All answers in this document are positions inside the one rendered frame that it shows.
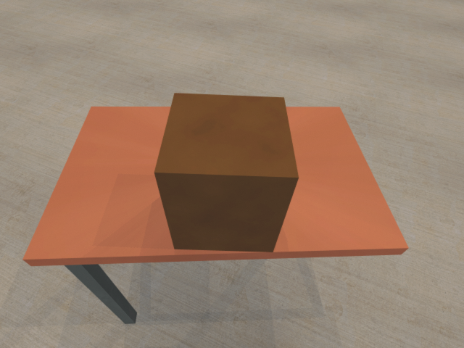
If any table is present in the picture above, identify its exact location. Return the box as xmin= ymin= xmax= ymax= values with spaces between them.
xmin=23 ymin=107 xmax=409 ymax=324

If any carton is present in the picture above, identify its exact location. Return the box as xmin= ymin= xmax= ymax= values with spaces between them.
xmin=154 ymin=93 xmax=299 ymax=252

